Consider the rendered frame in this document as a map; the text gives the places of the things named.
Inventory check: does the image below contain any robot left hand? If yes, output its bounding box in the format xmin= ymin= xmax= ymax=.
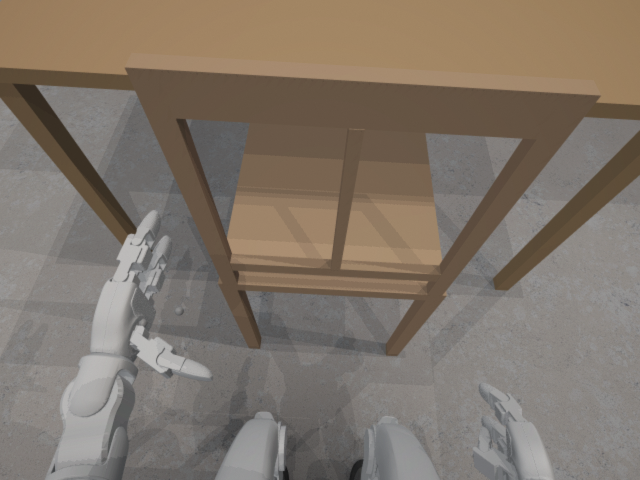
xmin=90 ymin=210 xmax=213 ymax=381

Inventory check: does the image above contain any robot right hand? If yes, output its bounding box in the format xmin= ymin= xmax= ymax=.
xmin=473 ymin=383 xmax=555 ymax=480

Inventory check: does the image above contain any robot left thigh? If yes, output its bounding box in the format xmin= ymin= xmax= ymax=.
xmin=214 ymin=418 xmax=287 ymax=480

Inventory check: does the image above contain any robot thigh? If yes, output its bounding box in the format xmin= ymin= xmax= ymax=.
xmin=363 ymin=423 xmax=441 ymax=480
xmin=214 ymin=418 xmax=287 ymax=480

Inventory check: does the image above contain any left robot forearm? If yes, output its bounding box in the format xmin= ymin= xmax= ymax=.
xmin=45 ymin=353 xmax=138 ymax=480

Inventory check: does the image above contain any robot right thigh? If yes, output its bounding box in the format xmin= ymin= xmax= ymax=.
xmin=363 ymin=423 xmax=441 ymax=480

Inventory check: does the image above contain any chair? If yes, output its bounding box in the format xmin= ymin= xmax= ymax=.
xmin=125 ymin=53 xmax=601 ymax=356

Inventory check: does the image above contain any table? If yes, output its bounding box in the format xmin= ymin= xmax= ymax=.
xmin=0 ymin=0 xmax=640 ymax=291

